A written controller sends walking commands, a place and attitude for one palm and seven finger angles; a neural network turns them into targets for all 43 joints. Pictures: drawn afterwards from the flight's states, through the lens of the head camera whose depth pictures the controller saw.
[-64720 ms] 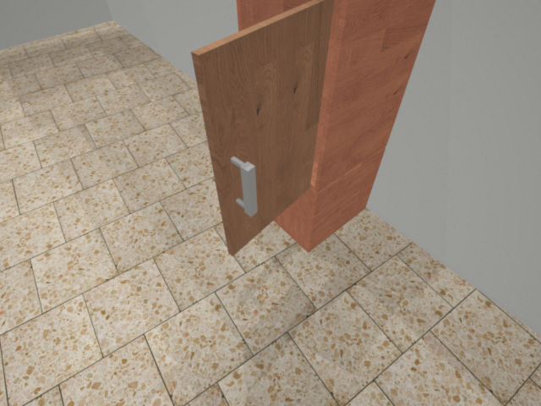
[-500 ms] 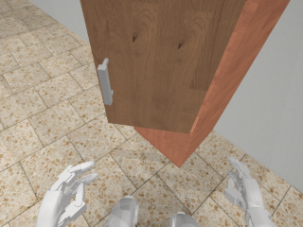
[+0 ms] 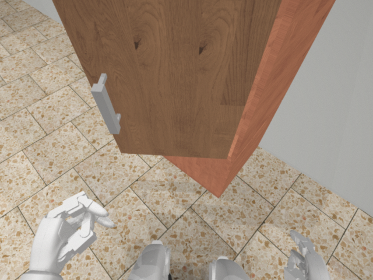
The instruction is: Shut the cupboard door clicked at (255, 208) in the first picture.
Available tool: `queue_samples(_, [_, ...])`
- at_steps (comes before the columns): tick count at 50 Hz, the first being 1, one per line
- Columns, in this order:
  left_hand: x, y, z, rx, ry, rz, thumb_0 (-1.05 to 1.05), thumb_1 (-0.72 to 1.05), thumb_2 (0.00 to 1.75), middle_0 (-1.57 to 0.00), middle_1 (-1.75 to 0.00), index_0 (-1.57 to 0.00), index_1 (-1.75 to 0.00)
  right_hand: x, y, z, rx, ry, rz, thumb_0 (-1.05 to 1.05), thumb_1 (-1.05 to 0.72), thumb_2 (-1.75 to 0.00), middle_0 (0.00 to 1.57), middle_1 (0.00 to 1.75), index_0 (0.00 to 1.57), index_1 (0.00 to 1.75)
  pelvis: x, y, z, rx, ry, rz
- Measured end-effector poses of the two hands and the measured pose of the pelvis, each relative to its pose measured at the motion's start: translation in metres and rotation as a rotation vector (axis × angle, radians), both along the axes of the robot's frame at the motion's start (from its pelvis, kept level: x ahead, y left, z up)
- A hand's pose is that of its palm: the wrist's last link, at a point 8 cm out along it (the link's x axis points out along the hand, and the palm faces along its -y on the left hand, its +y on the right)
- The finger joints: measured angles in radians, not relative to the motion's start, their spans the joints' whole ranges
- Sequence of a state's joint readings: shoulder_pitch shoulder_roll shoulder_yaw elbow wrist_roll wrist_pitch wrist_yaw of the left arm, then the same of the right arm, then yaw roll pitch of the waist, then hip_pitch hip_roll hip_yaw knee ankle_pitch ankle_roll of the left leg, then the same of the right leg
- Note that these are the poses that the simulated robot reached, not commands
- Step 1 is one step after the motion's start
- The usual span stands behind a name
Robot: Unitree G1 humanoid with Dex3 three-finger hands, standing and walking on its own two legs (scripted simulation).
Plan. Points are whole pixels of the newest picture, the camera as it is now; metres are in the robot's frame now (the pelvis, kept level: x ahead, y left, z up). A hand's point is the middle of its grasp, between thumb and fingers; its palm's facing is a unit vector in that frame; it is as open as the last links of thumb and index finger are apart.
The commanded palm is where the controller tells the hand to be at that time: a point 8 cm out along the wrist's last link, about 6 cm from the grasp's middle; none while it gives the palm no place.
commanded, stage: raise the hand and make a fist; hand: left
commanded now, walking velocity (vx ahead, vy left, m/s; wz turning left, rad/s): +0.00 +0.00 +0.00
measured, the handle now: (109, 105) +0.49 +0.22 +0.05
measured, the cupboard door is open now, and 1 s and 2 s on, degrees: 36 36 36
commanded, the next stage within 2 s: bring the fist close to the handle in 0.94 s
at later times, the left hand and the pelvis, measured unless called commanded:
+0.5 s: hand (80, 228) +0.21 +0.20 +0.05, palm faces +0.01 -1.00 -0.03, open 3.1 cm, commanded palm +0.19 +0.25 +0.05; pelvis -0.01 +0.01 +0.01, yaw +0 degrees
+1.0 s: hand (83, 224) +0.21 +0.20 +0.05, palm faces +0.01 -1.00 -0.03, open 3.1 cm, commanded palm +0.19 +0.25 +0.05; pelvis -0.01 +0.01 +0.01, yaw +0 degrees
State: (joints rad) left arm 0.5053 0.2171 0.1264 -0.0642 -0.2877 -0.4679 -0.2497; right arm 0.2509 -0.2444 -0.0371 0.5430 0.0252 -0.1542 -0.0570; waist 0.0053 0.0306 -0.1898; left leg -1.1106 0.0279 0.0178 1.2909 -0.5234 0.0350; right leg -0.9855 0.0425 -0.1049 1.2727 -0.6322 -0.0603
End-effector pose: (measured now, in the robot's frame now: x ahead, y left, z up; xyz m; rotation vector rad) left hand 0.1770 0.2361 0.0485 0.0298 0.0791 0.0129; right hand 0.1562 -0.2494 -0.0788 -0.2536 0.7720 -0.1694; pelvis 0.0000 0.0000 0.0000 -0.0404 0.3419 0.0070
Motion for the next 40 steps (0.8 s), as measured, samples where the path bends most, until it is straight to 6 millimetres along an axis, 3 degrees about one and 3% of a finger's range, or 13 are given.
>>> queue_samples(5, [0.003, 0.001, -0.002, -0.007, -0.008, -0.012, 0.02, 0.9, 0.9, -1.02, -1.19, -1.01, -1.19, 0.011, 0.003, 0.008, -0.015, -0.035, 0.01, 0.02, -0.91, -0.9, 0.2, 0.3, 0.2, 0.3, -0.001, 0.005, 0.0, -0.006, -0.003, 0.0])
queue_samples(12, [0.004, 0.009, 0.004, -0.003, -0.035, 0.011, 0.02, 0.9, 0.9, -1.14, -1.33, -1.14, -1.33, 0.028, 0.027, 0.018, 0.016, -0.081, 0.066, 0.01, -0.91, -0.9, 0.2, 0.3, 0.2, 0.3, -0.003, 0.009, 0.003, -0.017, -0.014, 0.007])
queue_samples(20, [0.005, 0.017, 0.003, -0.006, -0.029, 0.003, 0.02, 0.9, 0.9, -1.26, -1.46, -1.25, -1.45, 0.031, 0.046, 0.023, 0.038, -0.092, 0.118, 0.01, -0.9, -0.9, 0.2, 0.3, 0.2, 0.3, -0.006, 0.012, 0.006, -0.028, -0.023, 0.015])
queue_samples(40, [0.016, 0.022, 0.005, -0.003, -0.042, -0.006, 0.02, 0.9, 0.9, -1.3, -1.5, -1.3, -1.5, 0.001, 0.028, 0.019, 0.005, -0.025, 0.07, 0.01, -0.9, -0.9, 0.2, 0.3, 0.2, 0.3, -0.007, 0.015, 0.008, -0.027, -0.025, 0.008])
